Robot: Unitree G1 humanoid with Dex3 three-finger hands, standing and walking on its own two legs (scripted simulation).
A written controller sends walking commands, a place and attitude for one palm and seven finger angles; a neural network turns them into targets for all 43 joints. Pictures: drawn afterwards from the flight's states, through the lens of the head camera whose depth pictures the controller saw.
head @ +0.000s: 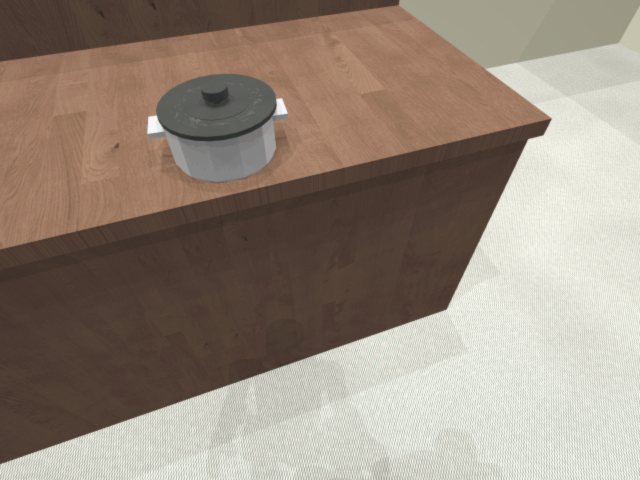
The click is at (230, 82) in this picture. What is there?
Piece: lid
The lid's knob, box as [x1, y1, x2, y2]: [200, 80, 228, 101]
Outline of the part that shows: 226,84 222,81 217,80 204,83 200,88 203,98 207,101 219,101 224,99 228,95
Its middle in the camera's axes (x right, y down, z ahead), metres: -0.17 -0.24 +0.62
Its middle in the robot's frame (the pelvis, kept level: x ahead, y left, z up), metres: +0.64 +0.21 +0.16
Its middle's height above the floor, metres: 0.93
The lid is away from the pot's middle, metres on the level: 0.00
